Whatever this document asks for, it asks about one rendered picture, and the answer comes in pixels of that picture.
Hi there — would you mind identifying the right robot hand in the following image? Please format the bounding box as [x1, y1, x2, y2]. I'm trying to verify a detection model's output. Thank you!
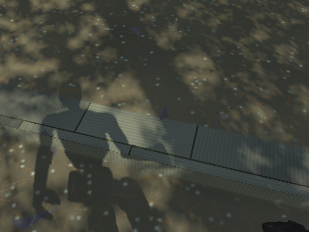
[262, 220, 309, 232]

